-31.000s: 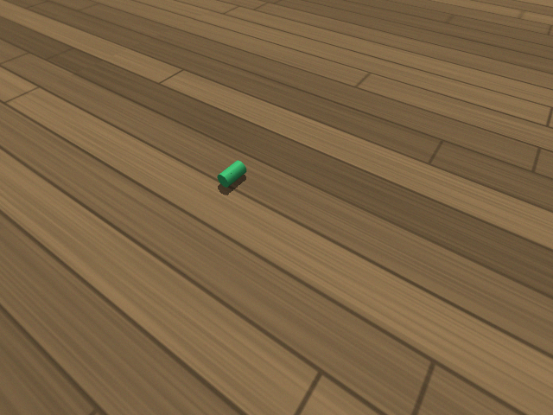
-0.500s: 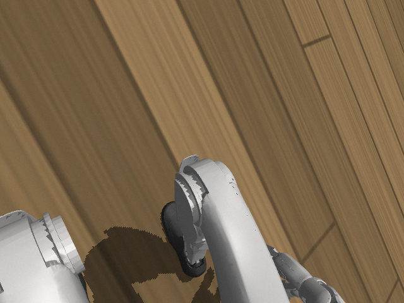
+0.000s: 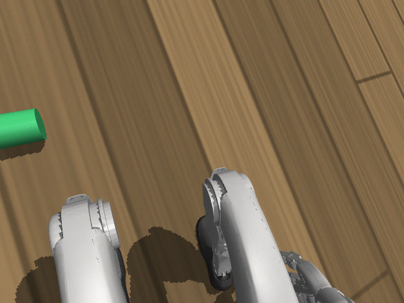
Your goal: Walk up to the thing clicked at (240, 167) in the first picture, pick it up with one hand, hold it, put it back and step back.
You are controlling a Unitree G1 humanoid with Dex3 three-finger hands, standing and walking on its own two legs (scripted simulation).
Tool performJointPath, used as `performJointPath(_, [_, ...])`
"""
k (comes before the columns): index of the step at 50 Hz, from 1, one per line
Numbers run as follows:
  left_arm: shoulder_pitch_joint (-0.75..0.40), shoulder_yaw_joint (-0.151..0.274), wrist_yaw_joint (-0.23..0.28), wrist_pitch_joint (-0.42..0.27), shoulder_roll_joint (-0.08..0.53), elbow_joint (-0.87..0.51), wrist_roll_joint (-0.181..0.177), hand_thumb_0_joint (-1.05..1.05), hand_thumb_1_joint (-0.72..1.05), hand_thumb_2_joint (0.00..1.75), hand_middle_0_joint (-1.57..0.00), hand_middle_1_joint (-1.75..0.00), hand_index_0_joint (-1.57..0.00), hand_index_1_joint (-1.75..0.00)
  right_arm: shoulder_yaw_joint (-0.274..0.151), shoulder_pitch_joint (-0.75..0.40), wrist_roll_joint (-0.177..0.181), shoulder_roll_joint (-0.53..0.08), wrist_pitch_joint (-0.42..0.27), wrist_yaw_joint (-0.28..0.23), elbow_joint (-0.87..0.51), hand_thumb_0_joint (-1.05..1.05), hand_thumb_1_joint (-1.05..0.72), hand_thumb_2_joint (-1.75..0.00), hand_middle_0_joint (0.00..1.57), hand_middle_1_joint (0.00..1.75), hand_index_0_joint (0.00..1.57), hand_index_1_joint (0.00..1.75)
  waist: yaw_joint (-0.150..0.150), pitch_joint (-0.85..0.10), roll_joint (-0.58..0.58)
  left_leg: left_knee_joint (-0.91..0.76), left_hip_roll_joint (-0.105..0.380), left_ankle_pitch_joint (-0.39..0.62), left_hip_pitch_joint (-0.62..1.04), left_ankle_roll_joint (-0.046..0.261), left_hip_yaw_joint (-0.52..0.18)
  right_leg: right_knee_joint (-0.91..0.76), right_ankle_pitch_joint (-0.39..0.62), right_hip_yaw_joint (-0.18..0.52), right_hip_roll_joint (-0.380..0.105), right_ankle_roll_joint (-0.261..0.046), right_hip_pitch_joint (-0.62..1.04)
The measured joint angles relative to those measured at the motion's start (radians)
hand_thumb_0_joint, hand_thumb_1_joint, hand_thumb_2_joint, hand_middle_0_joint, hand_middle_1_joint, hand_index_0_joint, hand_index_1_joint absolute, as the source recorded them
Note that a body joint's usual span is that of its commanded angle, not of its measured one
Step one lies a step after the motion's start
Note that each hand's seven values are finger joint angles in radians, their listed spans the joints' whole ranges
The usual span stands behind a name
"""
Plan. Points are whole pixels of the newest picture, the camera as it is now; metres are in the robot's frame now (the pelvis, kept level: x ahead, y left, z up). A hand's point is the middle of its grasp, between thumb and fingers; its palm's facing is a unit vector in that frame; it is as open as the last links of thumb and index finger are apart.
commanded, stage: withdraw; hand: left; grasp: from above
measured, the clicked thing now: (7, 130) +0.49 +0.36 -0.30
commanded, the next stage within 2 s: home in 0.40 s
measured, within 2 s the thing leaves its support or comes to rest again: neither
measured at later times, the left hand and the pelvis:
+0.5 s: hand out of the picture +0.48 +0.36 -0.16, palm faces -0.39 -0.09 -0.92, open 13.5 cm; pelvis -0.01 +0.00 -0.02, yaw +0 degrees
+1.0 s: hand out of the picture +0.36 +0.34 -0.01, palm faces -0.26 -0.55 -0.80, open 8.5 cm; pelvis +0.00 +0.00 +0.10, yaw +5 degrees
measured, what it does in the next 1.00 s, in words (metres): rises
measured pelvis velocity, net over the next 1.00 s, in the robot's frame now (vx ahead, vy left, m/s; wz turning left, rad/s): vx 0.00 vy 0.00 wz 0.08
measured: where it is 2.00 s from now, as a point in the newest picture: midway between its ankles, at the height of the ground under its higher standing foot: (169, 280)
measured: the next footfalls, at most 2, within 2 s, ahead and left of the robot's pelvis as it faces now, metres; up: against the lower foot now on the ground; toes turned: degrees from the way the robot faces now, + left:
none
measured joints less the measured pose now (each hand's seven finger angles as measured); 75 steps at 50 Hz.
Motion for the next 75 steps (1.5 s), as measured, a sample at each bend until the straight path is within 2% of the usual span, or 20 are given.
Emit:
performJointPath(5, [0.002, -0.03, -0.102, -0.027, -0.02, -0.027, -0.037, 0.0, -0.48, 0.97, -0.1, -0.98, -0.1, -0.98, -0.008, 0.0, 0.023, -0.012, 0.032, -0.038, -0.018, 0.0, -0.9, -0.9, 0.2, 0.3, 0.21, 0.3, 0.013, -0.005, 0.011, -0.068, 0.004, 0.017, 0.048, 0.007, 0.023, -0.059, 0.016, 0.011, -0.007, -0.006, 0.041])
performJointPath(9, [-0.006, -0.037, -0.122, -0.089, -0.019, 0.006, -0.037, 0.0, -0.46, 0.96, -0.12, -0.96, -0.12, -0.96, 0.001, 0.005, 0.024, -0.025, 0.046, -0.063, -0.021, 0.0, -0.9, -0.9, 0.2, 0.3, 0.21, 0.3, 0.005, -0.002, 0.003, -0.089, 0.004, 0.029, 0.063, 0.008, 0.028, -0.076, 0.027, 0.013, -0.01, -0.005, 0.053])
performJointPath(12, [-0.02, -0.039, -0.088, -0.142, -0.012, 0.055, -0.011, 0.0, -0.44, 0.95, -0.13, -0.95, -0.13, -0.94, 0.013, 0.008, 0.015, -0.03, 0.05, -0.073, -0.014, 0.0, -0.9, -0.9, 0.2, 0.3, 0.21, 0.3, -0.006, 0.003, -0.011, -0.083, 0.002, 0.037, 0.057, 0.007, 0.026, -0.07, 0.033, 0.013, -0.009, -0.005, 0.047])
performJointPath(16, [-0.054, -0.033, 0.006, -0.189, 0.001, 0.143, 0.055, 0.0, -0.43, 0.93, -0.15, -0.94, -0.15, -0.93, 0.036, 0.007, -0.006, -0.035, 0.051, -0.074, 0.0, 0.0, -0.9, -0.9, 0.2, 0.3, 0.21, 0.3, -0.031, 0.018, -0.029, -0.053, -0.004, 0.047, 0.029, 0.005, 0.019, -0.04, 0.04, 0.01, -0.008, -0.011, 0.024])
performJointPath(20, [-0.098, 0.001, 0.099, -0.195, 0.024, 0.224, 0.125, 0.0, -0.41, 0.92, -0.16, -0.93, -0.16, -0.92, 0.054, 0.008, -0.027, -0.033, 0.046, -0.069, 0.007, 0.0, -0.9, -0.89, 0.2, 0.3, 0.21, 0.3, -0.058, 0.039, -0.04, -0.011, -0.01, 0.06, -0.012, 0.004, 0.011, 0.0, 0.047, 0.007, -0.004, -0.013, -0.012])
performJointPath(23, [-0.13, 0.034, 0.144, -0.176, 0.051, 0.259, 0.162, 0.0, -0.41, 0.92, -0.17, -0.92, -0.17, -0.91, 0.063, 0.018, -0.037, -0.026, 0.039, -0.065, 0.005, 0.0, -0.9, -0.89, 0.2, 0.3, 0.21, 0.3, -0.075, 0.052, -0.044, 0.015, -0.012, 0.069, -0.044, 0.005, 0.006, 0.025, 0.053, 0.007, 0.0, -0.012, -0.04])
performJointPath(25, [-0.145, 0.053, 0.158, -0.153, 0.068, 0.266, 0.17, 0.0, -0.4, 0.91, -0.18, -0.91, -0.18, -0.91, 0.067, 0.028, -0.038, -0.019, 0.033, -0.064, 0.003, 0.0, -0.9, -0.89, 0.2, 0.3, 0.21, 0.3, -0.083, 0.057, -0.042, 0.028, -0.013, 0.072, -0.061, 0.007, 0.005, 0.037, 0.055, 0.008, 0.002, -0.01, -0.057])
performJointPath(27, [-0.15, 0.069, 0.155, -0.127, 0.08, 0.257, 0.162, 0.01, -0.39, 0.9, -0.19, -0.9, -0.19, -0.89, 0.065, 0.039, -0.036, -0.011, 0.029, -0.062, 0.003, 0.0, -0.9, -0.89, 0.2, 0.29, 0.21, 0.3, -0.086, 0.057, -0.035, 0.036, -0.013, 0.072, -0.075, 0.008, 0.006, 0.044, 0.055, 0.01, 0.003, -0.009, -0.069])
performJointPath(29, [-0.142, 0.074, 0.135, -0.1, 0.084, 0.23, 0.151, 0.01, -0.37, 0.9, -0.2, -0.88, -0.2, -0.87, 0.06, 0.051, -0.03, -0.003, 0.028, -0.059, 0.004, 0.0, -0.9, -0.89, 0.2, 0.29, 0.21, 0.3, -0.083, 0.053, -0.024, 0.036, -0.013, 0.07, -0.082, 0.009, 0.009, 0.046, 0.052, 0.013, 0.002, -0.008, -0.076])
performJointPath(31, [-0.121, 0.075, 0.101, -0.076, 0.077, 0.189, 0.124, 0.01, -0.33, 0.89, -0.21, -0.84, -0.21, -0.83, 0.051, 0.063, -0.023, 0.007, 0.032, -0.055, 0.006, 0.01, -0.9, -0.89, 0.2, 0.29, 0.21, 0.29, -0.073, 0.046, -0.013, 0.029, -0.011, 0.064, -0.079, 0.01, 0.014, 0.04, 0.047, 0.016, 0.002, -0.005, -0.076])
performJointPath(33, [-0.087, 0.078, 0.061, -0.055, 0.061, 0.134, 0.081, 0.01, -0.28, 0.88, -0.22, -0.78, -0.21, -0.78, 0.039, 0.071, -0.013, 0.018, 0.038, -0.051, 0.007, 0.01, -0.89, -0.89, 0.2, 0.29, 0.21, 0.29, -0.057, 0.037, -0.002, 0.015, -0.009, 0.056, -0.067, 0.011, 0.018, 0.027, 0.041, 0.019, 0.0, 0.001, -0.066])
performJointPath(37, [0.037, 0.094, -0.039, -0.023, -0.008, -0.039, -0.042, 0.0, -0.11, 0.83, -0.22, -0.63, -0.21, -0.63, 0.0, 0.088, 0.012, 0.029, 0.052, -0.049, 0.001, 0.01, -0.89, -0.89, 0.2, 0.3, 0.21, 0.3, -0.012, 0.016, 0.024, -0.034, -0.008, 0.042, -0.021, 0.01, 0.029, -0.019, 0.028, 0.021, -0.01, 0.0, -0.023])
performJointPath(41, [0.205, 0.107, -0.127, 0.008, -0.102, -0.273, -0.207, 0.0, 0.13, 0.79, -0.2, -0.47, -0.2, -0.47, -0.045, 0.089, 0.049, 0.027, 0.072, -0.059, 0.001, 0.01, -0.9, -0.9, 0.2, 0.3, 0.21, 0.3, 0.041, -0.034, 0.035, -0.114, -0.003, 0.029, 0.052, 0.01, 0.051, -0.088, 0.02, 0.032, -0.021, 0.001, 0.038])
performJointPath(46, [0.387, 0.097, -0.174, 0.068, -0.189, -0.483, -0.403, 0.01, 0.47, 0.81, -0.2, -0.36, -0.2, -0.36, -0.091, 0.048, 0.085, 0.013, 0.078, -0.081, -0.003, 0.01, -0.9, -0.9, 0.2, 0.3, 0.21, 0.3, 0.091, -0.097, 0.035, -0.224, 0.006, 0.024, 0.166, 0.008, 0.067, -0.192, 0.022, 0.034, -0.028, 0.005, 0.138])
performJointPath(51, [0.534, 0.069, -0.182, 0.145, -0.264, -0.624, -0.563, 0.01, 0.71, 0.86, -0.21, -0.32, -0.21, -0.32, -0.118, -0.008, 0.111, 0.001, 0.056, -0.106, -0.033, 0.01, -0.9, -0.9, 0.2, 0.29, 0.21, 0.29, 0.127, -0.127, 0.028, -0.347, 0.012, 0.028, 0.308, 0.002, 0.08, -0.31, 0.033, 0.033, -0.033, -0.003, 0.269])
performJointPath(56, [0.666, 0.038, -0.169, 0.224, -0.343, -0.739, -0.704, 0.01, 0.83, 0.88, -0.21, -0.31, -0.21, -0.31, -0.126, -0.051, 0.128, 0.003, 0.021, -0.133, -0.064, 0.01, -0.9, -0.9, 0.2, 0.29, 0.21, 0.29, 0.148, -0.142, 0.025, -0.477, 0.014, 0.039, 0.464, -0.005, 0.09, -0.433, 0.046, 0.03, -0.041, -0.007, 0.417])
performJointPath(66, [0.906, 0.016, -0.11, 0.377, -0.487, -0.913, -0.958, 0.01, 0.88, 0.89, -0.21, -0.3, -0.21, -0.3, -0.098, -0.063, 0.15, 0.049, -0.047, -0.187, -0.094, 0.01, -0.9, -0.9, 0.2, 0.3, 0.21, 0.3, 0.151, -0.151, 0.031, -0.729, 0.018, 0.067, 0.78, -0.017, 0.104, -0.679, 0.077, 0.02, -0.05, -0.021, 0.724])
performJointPath(70, [0.996, 0.016, -0.091, 0.433, -0.532, -0.977, -1.045, 0.01, 0.89, 0.9, -0.21, -0.3, -0.21, -0.3, -0.085, -0.035, 0.154, 0.066, -0.07, -0.213, -0.094, 0.01, -0.9, -0.9, 0.2, 0.3, 0.21, 0.3, 0.148, -0.145, 0.033, -0.831, 0.022, 0.08, 0.909, -0.019, 0.111, -0.782, 0.093, 0.018, -0.05, -0.024, 0.85])
performJointPath(75, [1.105, 0.018, -0.069, 0.494, -0.587, -1.056, -1.129, 0.02, 0.9, 0.9, -0.2, -0.3, -0.2, -0.3, -0.068, 0.029, 0.156, 0.08, -0.099, -0.256, -0.084, 0.01, -0.9, -0.9, 0.2, 0.3, 0.21, 0.3, 0.146, -0.141, 0.034, -0.966, 0.026, 0.1, 1.074, -0.022, 0.118, -0.921, 0.119, 0.015, -0.049, -0.027, 1.014])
